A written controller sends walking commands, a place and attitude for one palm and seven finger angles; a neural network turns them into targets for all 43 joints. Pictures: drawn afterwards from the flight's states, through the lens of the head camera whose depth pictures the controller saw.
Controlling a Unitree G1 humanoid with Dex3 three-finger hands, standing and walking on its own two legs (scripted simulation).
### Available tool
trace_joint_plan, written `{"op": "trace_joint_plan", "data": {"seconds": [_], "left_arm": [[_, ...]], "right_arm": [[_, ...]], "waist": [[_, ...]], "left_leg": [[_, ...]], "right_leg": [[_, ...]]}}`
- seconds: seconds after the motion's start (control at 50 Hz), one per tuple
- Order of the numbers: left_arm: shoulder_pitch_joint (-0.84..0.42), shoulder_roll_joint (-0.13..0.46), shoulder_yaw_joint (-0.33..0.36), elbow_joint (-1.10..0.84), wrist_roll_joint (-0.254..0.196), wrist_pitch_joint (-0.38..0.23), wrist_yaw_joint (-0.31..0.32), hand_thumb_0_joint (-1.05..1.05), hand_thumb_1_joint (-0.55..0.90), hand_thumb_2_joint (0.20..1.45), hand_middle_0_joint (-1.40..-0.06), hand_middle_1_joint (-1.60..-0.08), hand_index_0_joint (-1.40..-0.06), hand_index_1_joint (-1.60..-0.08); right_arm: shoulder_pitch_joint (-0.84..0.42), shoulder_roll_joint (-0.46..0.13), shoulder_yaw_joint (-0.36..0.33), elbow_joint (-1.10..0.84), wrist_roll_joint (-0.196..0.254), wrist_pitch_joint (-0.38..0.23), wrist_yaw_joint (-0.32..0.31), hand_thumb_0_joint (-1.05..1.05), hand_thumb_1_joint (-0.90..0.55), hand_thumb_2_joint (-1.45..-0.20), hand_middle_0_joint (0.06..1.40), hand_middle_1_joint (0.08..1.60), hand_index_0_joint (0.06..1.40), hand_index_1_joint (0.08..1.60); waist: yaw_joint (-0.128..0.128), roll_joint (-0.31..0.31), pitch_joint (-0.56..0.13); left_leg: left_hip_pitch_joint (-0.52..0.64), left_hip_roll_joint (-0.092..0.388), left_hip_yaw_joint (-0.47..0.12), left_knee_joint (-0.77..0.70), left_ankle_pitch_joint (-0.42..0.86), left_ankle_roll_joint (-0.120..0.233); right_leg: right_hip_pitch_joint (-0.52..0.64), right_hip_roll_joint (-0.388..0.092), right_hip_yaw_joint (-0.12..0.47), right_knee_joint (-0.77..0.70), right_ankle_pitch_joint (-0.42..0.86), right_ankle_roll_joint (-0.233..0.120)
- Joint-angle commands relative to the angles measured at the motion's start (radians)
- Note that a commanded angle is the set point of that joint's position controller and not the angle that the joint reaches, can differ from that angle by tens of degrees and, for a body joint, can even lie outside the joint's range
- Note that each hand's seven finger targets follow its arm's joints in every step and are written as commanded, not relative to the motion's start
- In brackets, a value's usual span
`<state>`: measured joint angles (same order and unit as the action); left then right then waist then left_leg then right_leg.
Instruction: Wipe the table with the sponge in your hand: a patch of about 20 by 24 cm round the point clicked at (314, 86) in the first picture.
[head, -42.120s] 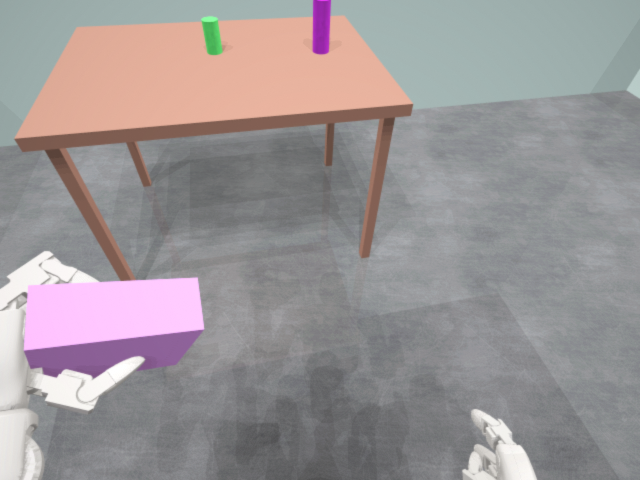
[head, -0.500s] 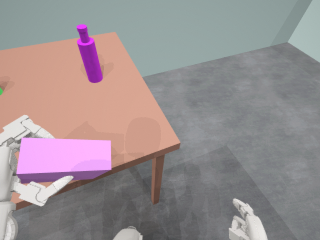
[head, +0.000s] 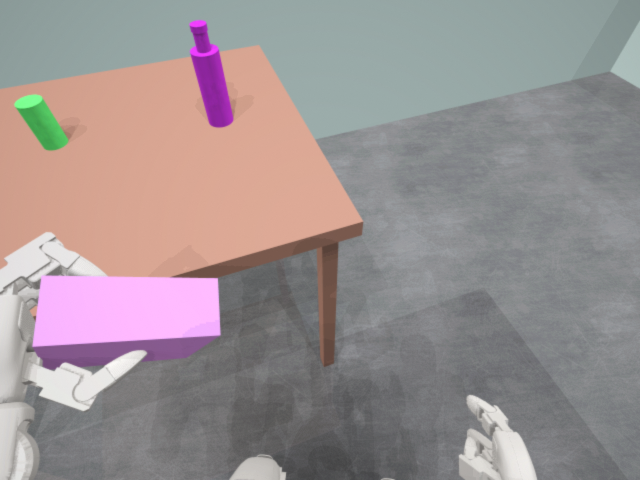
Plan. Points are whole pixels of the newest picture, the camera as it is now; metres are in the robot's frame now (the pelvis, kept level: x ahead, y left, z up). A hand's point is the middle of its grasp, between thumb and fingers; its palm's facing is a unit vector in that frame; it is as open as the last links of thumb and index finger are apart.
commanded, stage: stop stepping back and stand still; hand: left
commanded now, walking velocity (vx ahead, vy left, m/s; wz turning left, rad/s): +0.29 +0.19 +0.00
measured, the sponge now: (155, 324) +0.23 +0.18 +0.14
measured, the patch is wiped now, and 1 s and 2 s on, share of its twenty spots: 1.00 1.00 1.00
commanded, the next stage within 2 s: stand and wait in 1.08 s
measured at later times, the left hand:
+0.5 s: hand out of the picture +0.08 +0.21 +0.17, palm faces +0.43 -0.83 -0.36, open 9.5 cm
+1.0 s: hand out of the picture +0.05 +0.18 +0.16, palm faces +0.38 -0.85 -0.36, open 9.5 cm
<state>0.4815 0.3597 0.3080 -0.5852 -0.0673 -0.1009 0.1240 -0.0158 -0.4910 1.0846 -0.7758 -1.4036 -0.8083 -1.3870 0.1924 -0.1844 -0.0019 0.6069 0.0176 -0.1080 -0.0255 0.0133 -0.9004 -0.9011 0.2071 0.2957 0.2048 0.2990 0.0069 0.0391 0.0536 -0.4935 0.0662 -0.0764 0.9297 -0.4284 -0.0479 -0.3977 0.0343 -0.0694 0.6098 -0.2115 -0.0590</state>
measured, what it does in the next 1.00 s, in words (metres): walks backwards: left foot, then right foot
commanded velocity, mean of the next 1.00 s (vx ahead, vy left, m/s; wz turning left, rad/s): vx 0.18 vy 0.05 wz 0.00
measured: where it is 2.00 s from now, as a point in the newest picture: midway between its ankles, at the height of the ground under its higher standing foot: outside the picture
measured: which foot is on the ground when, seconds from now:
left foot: up 0.00-0.20, down 0.22-0.42, up 0.44-0.66, down 0.68-1.00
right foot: down 0.00-0.22, up 0.24-0.40, down 0.42-0.68, up 0.70-0.90, down 0.92-1.00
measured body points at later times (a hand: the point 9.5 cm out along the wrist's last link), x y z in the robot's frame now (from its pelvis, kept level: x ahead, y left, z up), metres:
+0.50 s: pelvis -0.12 -0.03 -0.01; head -0.14 -0.05 +0.44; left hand +0.05 +0.25 +0.19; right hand +0.02 -0.27 -0.12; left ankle -0.17 +0.12 -0.69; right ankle -0.05 -0.10 -0.72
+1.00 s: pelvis -0.16 -0.06 +0.00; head -0.17 -0.07 +0.45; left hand +0.02 +0.22 +0.18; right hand +0.01 -0.28 -0.09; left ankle -0.13 +0.07 -0.70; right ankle -0.11 -0.17 -0.72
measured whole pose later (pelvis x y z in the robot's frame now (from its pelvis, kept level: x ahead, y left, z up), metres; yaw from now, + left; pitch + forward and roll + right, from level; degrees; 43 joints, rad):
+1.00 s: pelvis -0.16 -0.06 +0.00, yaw +2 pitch -3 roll -1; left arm 0.44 0.32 0.26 -0.47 -0.05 -0.07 0.13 -0.02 -0.49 1.08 -0.78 -1.40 -0.81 -1.39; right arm 0.22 -0.22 0.01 0.64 0.01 -0.07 -0.04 0.01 -0.90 -0.90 0.21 0.30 0.20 0.30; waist 0.01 0.05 0.02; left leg -0.38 0.05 -0.01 0.82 -0.38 0.01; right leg -0.28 0.00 -0.08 0.58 -0.23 -0.02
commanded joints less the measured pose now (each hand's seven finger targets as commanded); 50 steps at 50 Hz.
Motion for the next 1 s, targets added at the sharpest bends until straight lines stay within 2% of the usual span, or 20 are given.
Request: {"op": "trace_joint_plan", "data": {"seconds": [0.0, 0.06, 0.14, 0.2, 0.22, 0.24, 0.28, 0.32, 0.38, 0.42, 0.44, 0.62, 0.66, 0.68, 0.74, 0.86, 0.88, 0.9, 0.92, 0.98], "left_arm": [[-0.009, 0.197, 0.152, -0.188, -0.008, -0.033, 0.026, 0.0, 0.1, 1.3, -1.2, -1.6, -1.2, -1.6], [-0.095, 0.254, 0.188, -0.149, 0.0, -0.019, 0.044, 0.0, 0.1, 1.3, -1.2, -1.6, -1.2, -1.6], [-0.072, 0.225, 0.154, -0.203, 0.008, -0.025, 0.041, 0.0, 0.1, 1.3, -1.2, -1.6, -1.2, -1.6], [-0.063, 0.222, 0.16, -0.236, -0.005, -0.054, 0.038, 0.0, 0.1, 1.3, -1.2, -1.6, -1.2, -1.6], [-0.045, 0.219, 0.167, -0.172, -0.006, -0.049, 0.039, 0.0, 0.1, 1.3, -1.2, -1.6, -1.2, -1.6], [-0.145, 0.2, 0.139, -0.192, 0.009, -0.054, 0.033, 0.0, 0.1, 1.3, -1.2, -1.6, -1.2, -1.6], [-0.142, 0.193, 0.139, -0.071, 0.017, -0.067, 0.015, 0.0, 0.1, 1.3, -1.2, -1.6, -1.2, -1.6], [-0.137, 0.154, 0.113, -0.018, -0.001, -0.065, -0.006, 0.0, 0.1, 1.3, -1.2, -1.6, -1.2, -1.6], [-0.213, 0.139, 0.082, -0.009, 0.006, -0.043, -0.021, 0.0, 0.1, 1.3, -1.2, -1.6, -1.2, -1.6], [-0.252, 0.2, 0.122, -0.059, -0.002, -0.055, -0.02, 0.0, 0.1, 1.3, -1.2, -1.6, -1.2, -1.6], [-0.222, 0.187, 0.109, -0.057, -0.004, -0.08, -0.025, 0.0, 0.1, 1.3, -1.2, -1.6, -1.2, -1.6], [-0.096, 0.211, 0.133, -0.177, 0.011, -0.09, 0.035, 0.0, 0.1, 1.3, -1.2, -1.6, -1.2, -1.6], [-0.151, 0.192, 0.127, -0.161, 0.008, -0.085, 0.047, 0.0, 0.1, 1.3, -1.2, -1.6, -1.2, -1.6], [-0.205, 0.22, 0.152, -0.139, 0.022, -0.083, 0.044, 0.0, 0.1, 1.3, -1.2, -1.6, -1.2, -1.6], [-0.09, 0.156, 0.111, 0.011, 0.018, -0.051, 0.025, 0.0, 0.1, 1.3, -1.2, -1.6, -1.2, -1.6], [-0.112, 0.155, 0.083, -0.094, 0.02, -0.036, 0.032, 0.0, 0.1, 1.3, -1.2, -1.6, -1.2, -1.6], [-0.132, 0.148, 0.072, -0.105, 0.022, -0.041, 0.028, 0.0, 0.1, 1.3, -1.2, -1.6, -1.2, -1.6], [-0.153, 0.184, 0.096, -0.112, 0.023, -0.045, 0.028, 0.0, 0.1, 1.3, -1.2, -1.6, -1.2, -1.6], [-0.222, 0.217, 0.114, -0.179, 0.019, -0.057, 0.035, 0.0, 0.1, 1.3, -1.2, -1.6, -1.2, -1.6], [-0.179, 0.226, 0.145, -0.185, 0.005, -0.063, 0.036, 0.0, 0.1, 1.3, -1.2, -1.6, -1.2, -1.6]], "right_arm": [[-0.07, -0.091, -0.021, -0.169, 0.005, -0.005, -0.031, 0.0, -0.9, -0.9, 0.2, 0.3, 0.2, 0.3], [-0.084, -0.128, -0.028, -0.162, 0.003, 0.007, -0.051, 0.0, -0.9, -0.9, 0.2, 0.3, 0.2, 0.3], [-0.051, -0.138, -0.026, -0.159, -0.007, -0.012, -0.057, 0.0, -0.9, -0.9, 0.2, 0.3, 0.2, 0.3], [-0.052, -0.185, -0.051, -0.204, 0.001, -0.033, -0.058, 0.0, -0.9, -0.9, 0.2, 0.3, 0.2, 0.3], [-0.041, -0.167, -0.058, -0.182, 0.014, -0.044, -0.052, 0.0, -0.9, -0.9, 0.2, 0.3, 0.2, 0.3], [-0.043, -0.15, -0.057, -0.159, 0.012, -0.046, -0.038, 0.0, -0.9, -0.9, 0.2, 0.3, 0.2, 0.3], [-0.025, -0.141, -0.052, -0.105, 0.023, -0.063, -0.022, 0.0, -0.9, -0.9, 0.2, 0.3, 0.2, 0.3], [-0.023, -0.165, -0.051, -0.112, 0.024, -0.052, -0.026, 0.0, -0.9, -0.9, 0.2, 0.3, 0.2, 0.3], [-0.048, -0.177, -0.041, -0.139, 0.019, -0.043, -0.039, 0.0, -0.9, -0.9, 0.2, 0.3, 0.2, 0.3], [-0.104, -0.143, -0.043, -0.167, 0.014, -0.033, -0.046, 0.0, -0.9, -0.9, 0.2, 0.3, 0.2, 0.3], [-0.055, -0.172, -0.059, -0.131, 0.007, -0.029, -0.031, 0.0, -0.9, -0.9, 0.2, 0.3, 0.2, 0.3], [-0.083, -0.119, -0.005, -0.145, -0.012, -0.008, -0.05, 0.0, -0.9, -0.9, 0.2, 0.3, 0.2, 0.3], [-0.081, -0.167, -0.021, -0.161, -0.01, -0.023, -0.054, 0.0, -0.9, -0.9, 0.2, 0.3, 0.2, 0.3], [-0.079, -0.146, -0.026, -0.151, 0.0, -0.033, -0.049, 0.0, -0.9, -0.9, 0.2, 0.3, 0.2, 0.3], [-0.081, -0.129, -0.026, -0.121, 0.016, -0.038, -0.023, 0.0, -0.9, -0.9, 0.2, 0.3, 0.2, 0.3], [-0.111, -0.148, -0.013, -0.157, -0.002, -0.036, -0.038, 0.0, -0.9, -0.9, 0.2, 0.3, 0.2, 0.3], [-0.109, -0.146, -0.022, -0.155, -0.003, -0.031, -0.039, 0.0, -0.9, -0.9, 0.2, 0.3, 0.2, 0.3], [-0.1, -0.136, -0.03, -0.153, -0.003, -0.024, -0.036, 0.0, -0.9, -0.9, 0.2, 0.3, 0.2, 0.3], [-0.104, -0.12, -0.024, -0.156, 0.0, -0.028, -0.031, 0.0, -0.9, -0.9, 0.2, 0.3, 0.2, 0.3], [-0.106, -0.125, -0.034, -0.141, 0.007, -0.011, -0.026, 0.0, -0.9, -0.9, 0.2, 0.3, 0.2, 0.3]], "waist": [[-0.046, -0.166, -0.239], [-0.031, -0.205, -0.183], [-0.032, -0.157, -0.229], [-0.013, 0.208, -0.193], [-0.039, 0.313, -0.148], [-0.062, 0.349, -0.035], [-0.022, 0.133, 0.069], [-0.002, 0.094, 0.037], [-0.002, -0.035, -0.028], [-0.016, -0.335, -0.061], [-0.019, -0.296, -0.104], [-0.031, -0.002, -0.16], [-0.033, 0.331, -0.102], [-0.034, 0.266, -0.077], [-0.02, 0.055, -0.026], [-0.001, 0.094, -0.069], [0.003, -0.018, -0.074], [-0.005, -0.18, -0.083], [-0.005, -0.208, -0.117], [-0.015, -0.143, -0.108]], "left_leg": [[0.078, -0.034, 0.015, 0.33, 0.005, 0.016], [0.189, -0.032, 0.076, 0.078, -0.053, 0.041], [0.323, -0.057, 0.121, -0.371, -0.075, 0.11], [0.303, 0.118, -0.025, -0.779, 0.039, 0.181], [0.259, 0.211, -0.067, -0.734, 0.118, 0.237], [0.139, 0.235, -0.165, -0.745, 0.106, 0.289], [0.16, 0.238, -0.075, -0.658, 0.22, 0.267], [0.149, 0.208, 0.01, -0.558, 0.249, 0.202], [0.063, 0.012, 0.109, -0.188, -0.101, 0.142], [-0.068, -0.091, 0.08, 0.232, -0.113, 0.095], [-0.049, -0.074, -0.003, 0.307, 0.007, 0.077], [0.404, -0.047, 0.131, -0.469, -0.015, 0.121], [0.38, 0.233, -0.321, -0.758, -0.265, 0.237], [0.242, 0.285, -0.364, -0.805, -0.301, 0.301], [0.168, 0.226, -0.216, -0.75, -0.227, 0.261], [0.048, 0.087, 0.011, -0.529, -0.188, 0.138], [-0.013, 0.023, 0.082, -0.329, -0.136, 0.113], [-0.054, -0.039, 0.129, -0.084, -0.069, 0.083], [-0.075, -0.044, 0.095, 0.026, -0.01, 0.07], [0.112, 0.012, 0.021, -0.121, 0.036, 0.071]], "right_leg": [[-0.062, -0.339, 0.361, -0.281, -0.056, -0.068], [-0.149, -0.31, 0.319, -0.355, -0.361, -0.024], [-0.033, -0.268, 0.29, -0.301, -0.347, 0.018], [0.049, -0.013, 0.072, 0.179, -0.205, 0.083], [-0.054, 0.028, 0.011, 0.454, -0.239, 0.108], [-0.15, -0.029, 0.101, 0.616, -0.207, 0.095], [-0.264, -0.07, 0.137, 0.622, -0.207, 0.073], [-0.074, -0.077, 0.078, 0.276, -0.222, 0.059], [0.237, -0.031, -0.001, -0.179, -0.041, 0.068], [0.142, -0.352, 0.604, -0.448, -0.368, -0.086], [0.115, -0.336, 0.678, -0.481, -0.458, -0.029], [-0.099, -0.208, 0.215, -0.241, -0.491, -0.033], [-0.19, 0.006, -0.001, 0.304, -0.335, 0.057], [-0.199, -0.015, 0.086, 0.519, -0.301, 0.061], [-0.203, -0.082, 0.094, 0.523, -0.19, 0.067], [0.276, -0.017, -0.032, -0.173, -0.135, 0.056], [0.318, -0.082, 0.071, -0.264, -0.139, 0.015], [0.28, -0.256, 0.371, -0.383, -0.215, -0.064], [0.284, -0.383, 0.527, -0.424, -0.151, -0.119], [0.126, -0.366, 0.383, -0.368, -0.155, -0.106]]}}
